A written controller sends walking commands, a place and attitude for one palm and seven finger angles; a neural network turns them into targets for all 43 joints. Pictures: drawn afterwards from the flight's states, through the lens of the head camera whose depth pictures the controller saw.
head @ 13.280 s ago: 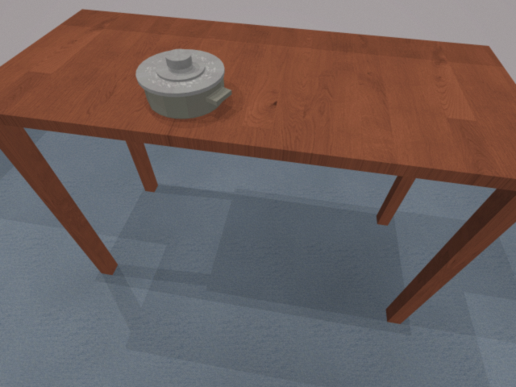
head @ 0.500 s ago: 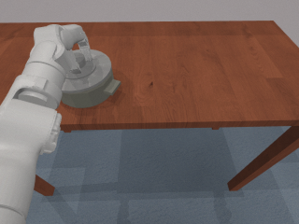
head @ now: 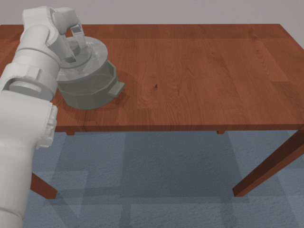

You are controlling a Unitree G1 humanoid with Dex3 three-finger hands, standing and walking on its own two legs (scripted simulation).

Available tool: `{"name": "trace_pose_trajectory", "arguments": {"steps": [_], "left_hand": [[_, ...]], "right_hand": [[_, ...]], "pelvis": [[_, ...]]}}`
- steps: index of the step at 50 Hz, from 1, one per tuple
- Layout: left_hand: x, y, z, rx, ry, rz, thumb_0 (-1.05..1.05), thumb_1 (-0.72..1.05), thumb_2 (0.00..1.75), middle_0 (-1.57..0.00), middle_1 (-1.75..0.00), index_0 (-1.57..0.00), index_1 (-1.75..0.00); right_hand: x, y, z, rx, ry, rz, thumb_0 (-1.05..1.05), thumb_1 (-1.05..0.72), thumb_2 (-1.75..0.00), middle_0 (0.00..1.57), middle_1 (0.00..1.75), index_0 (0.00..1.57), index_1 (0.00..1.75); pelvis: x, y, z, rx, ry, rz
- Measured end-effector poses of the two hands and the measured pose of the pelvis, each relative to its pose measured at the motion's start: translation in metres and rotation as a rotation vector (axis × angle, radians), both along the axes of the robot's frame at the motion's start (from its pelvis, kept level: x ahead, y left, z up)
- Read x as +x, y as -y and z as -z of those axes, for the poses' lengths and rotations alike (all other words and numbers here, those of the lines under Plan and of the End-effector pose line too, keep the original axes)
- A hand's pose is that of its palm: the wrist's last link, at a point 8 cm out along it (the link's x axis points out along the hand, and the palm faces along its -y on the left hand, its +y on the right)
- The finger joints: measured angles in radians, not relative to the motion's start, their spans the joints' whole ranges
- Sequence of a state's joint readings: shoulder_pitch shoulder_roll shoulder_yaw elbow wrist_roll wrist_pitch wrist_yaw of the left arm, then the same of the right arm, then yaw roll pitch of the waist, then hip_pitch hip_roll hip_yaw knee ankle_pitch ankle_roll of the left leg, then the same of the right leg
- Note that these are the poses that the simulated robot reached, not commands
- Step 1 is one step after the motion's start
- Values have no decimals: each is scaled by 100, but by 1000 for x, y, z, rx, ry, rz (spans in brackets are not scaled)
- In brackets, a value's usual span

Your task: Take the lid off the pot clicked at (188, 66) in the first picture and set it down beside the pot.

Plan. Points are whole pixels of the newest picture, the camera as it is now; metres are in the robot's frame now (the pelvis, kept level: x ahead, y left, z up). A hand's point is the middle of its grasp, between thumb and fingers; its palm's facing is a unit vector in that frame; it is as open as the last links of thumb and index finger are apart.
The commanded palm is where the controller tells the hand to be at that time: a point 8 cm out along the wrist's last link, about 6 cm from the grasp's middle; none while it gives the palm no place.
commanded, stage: lift the lid straight up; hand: left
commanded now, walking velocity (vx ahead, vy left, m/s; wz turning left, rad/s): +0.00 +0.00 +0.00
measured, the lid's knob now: (69, 48) +0.52 +0.18 +0.21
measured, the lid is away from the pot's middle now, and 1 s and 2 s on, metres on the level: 0.02 0.01 0.13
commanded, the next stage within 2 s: move the lid sideways beside the pot in 1.00 s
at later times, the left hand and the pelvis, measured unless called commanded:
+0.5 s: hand (63, 26) +0.49 +0.16 +0.28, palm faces -0.24 -0.13 -0.96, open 7.9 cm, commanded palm +0.48 +0.16 +0.35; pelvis +0.00 +0.00 +0.00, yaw +0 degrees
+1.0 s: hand (55, 12) +0.49 +0.16 +0.31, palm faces -0.18 -0.12 -0.98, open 7.9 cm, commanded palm +0.48 +0.16 +0.37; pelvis +0.00 +0.00 +0.00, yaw +0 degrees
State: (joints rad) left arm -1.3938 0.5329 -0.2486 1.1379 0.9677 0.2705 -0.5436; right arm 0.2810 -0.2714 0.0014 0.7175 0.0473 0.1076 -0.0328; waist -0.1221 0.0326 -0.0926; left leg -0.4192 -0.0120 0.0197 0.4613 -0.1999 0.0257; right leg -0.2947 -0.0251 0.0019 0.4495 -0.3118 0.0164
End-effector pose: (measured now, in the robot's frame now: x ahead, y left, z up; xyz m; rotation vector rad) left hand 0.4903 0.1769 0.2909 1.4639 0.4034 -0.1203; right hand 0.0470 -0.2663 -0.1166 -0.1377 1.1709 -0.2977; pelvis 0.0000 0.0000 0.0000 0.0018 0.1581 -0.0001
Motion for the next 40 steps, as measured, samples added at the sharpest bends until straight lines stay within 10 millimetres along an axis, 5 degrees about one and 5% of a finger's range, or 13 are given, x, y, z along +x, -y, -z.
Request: {"name": "trace_pose_trajectory", "arguments": {"steps": [22,40], "left_hand": [[-9,14,-43,-1,71,-16,1,17,80,-59,-94,-65,-97],[-14,6,-71,10,125,-67,1,17,80,-59,-94,-66,-97]], "right_hand": [[-6,-5,3,18,14,-10,0,-90,-90,21,30,20,30],[-1,2,1,10,26,-27,0,-90,-90,20,30,20,30]], "pelvis": [[-5,0,-1,4,7,0],[-3,3,-2,5,8,-5]]}}
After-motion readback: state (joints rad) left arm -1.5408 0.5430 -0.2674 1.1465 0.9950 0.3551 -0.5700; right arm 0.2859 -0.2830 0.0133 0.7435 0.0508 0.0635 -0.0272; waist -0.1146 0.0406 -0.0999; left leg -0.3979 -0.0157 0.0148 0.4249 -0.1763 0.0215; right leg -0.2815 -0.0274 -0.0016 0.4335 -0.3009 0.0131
